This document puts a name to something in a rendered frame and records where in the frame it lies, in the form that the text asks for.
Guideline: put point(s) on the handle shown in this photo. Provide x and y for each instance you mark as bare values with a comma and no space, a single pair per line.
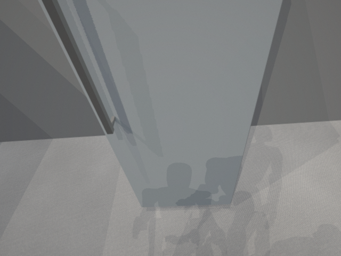
60,23

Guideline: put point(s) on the fridge door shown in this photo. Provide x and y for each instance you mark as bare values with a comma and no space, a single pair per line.
182,78

